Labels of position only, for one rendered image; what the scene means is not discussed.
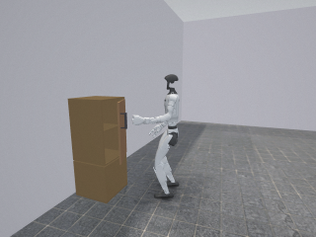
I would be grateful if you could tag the left robot hand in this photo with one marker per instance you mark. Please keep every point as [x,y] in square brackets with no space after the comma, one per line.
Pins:
[137,120]

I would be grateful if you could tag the cupboard door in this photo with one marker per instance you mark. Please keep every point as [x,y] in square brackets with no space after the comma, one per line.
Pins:
[122,147]

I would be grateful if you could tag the robot right shin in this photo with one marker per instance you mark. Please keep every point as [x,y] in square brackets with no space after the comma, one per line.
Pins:
[168,172]

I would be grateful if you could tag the handle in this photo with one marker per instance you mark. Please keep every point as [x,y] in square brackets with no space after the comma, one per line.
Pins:
[125,120]

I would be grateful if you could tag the left robot upper arm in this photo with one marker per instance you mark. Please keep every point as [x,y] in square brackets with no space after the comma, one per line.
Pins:
[171,105]

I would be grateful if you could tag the right robot hand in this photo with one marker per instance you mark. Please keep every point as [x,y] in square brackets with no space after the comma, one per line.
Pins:
[158,129]

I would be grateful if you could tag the right robot forearm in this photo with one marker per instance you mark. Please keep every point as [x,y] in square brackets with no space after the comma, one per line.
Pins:
[162,124]

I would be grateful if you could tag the left robot forearm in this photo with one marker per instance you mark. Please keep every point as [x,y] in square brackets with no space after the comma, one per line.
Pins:
[156,119]

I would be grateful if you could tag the robot head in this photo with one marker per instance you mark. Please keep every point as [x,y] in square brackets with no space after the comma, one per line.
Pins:
[171,78]

